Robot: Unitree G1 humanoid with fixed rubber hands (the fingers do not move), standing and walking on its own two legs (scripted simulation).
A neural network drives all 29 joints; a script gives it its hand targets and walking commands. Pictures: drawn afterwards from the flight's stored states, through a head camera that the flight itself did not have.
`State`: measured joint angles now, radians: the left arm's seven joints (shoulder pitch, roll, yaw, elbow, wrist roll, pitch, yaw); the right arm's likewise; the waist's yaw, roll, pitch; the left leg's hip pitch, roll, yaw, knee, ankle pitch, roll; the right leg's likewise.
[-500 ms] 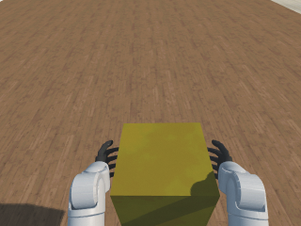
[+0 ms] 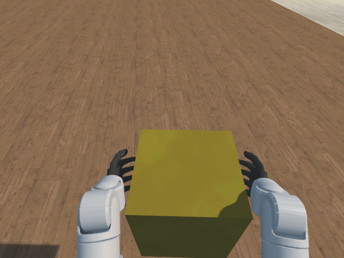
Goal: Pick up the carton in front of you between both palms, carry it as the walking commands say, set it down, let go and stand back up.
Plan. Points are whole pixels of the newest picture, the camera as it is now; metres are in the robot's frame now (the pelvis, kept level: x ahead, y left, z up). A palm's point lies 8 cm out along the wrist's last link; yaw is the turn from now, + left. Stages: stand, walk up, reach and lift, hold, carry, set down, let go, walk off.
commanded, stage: carry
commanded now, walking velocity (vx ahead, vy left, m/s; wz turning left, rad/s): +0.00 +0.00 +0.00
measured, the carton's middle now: (184, 196) +0.28 +0.00 +0.02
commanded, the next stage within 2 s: hold in 1.12 s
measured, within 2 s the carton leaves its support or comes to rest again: neither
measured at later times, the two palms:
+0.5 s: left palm (126, 197) +0.25 +0.13 +0.06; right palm (263, 201) +0.25 -0.17 +0.06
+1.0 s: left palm (128, 203) +0.25 +0.13 +0.04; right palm (262, 206) +0.25 -0.17 +0.04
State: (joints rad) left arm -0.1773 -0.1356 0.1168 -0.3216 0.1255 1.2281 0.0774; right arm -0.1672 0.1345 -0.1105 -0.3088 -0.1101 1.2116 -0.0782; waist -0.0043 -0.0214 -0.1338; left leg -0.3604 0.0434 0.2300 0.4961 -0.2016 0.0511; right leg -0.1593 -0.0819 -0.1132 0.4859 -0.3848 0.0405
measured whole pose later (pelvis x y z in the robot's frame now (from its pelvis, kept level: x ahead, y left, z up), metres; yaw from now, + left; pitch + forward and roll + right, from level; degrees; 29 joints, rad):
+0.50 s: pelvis -0.01 -0.02 -0.01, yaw +0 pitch +2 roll +0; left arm -0.10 -0.13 0.09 -0.12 0.17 1.02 0.05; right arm -0.10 0.13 -0.09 -0.11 -0.16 1.02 -0.05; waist 0.00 -0.01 -0.14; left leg -0.36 0.08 0.22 0.57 -0.23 0.02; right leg -0.15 -0.05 -0.12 0.55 -0.42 0.01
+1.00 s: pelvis -0.04 -0.02 +0.00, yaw +0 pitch +2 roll +0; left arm -0.22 -0.14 0.18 0.18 0.24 0.71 0.02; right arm -0.22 0.14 -0.18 0.19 -0.24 0.71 -0.01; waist 0.00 -0.01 -0.10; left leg -0.39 0.09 0.21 0.51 -0.15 0.03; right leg -0.21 -0.04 -0.12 0.54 -0.36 -0.01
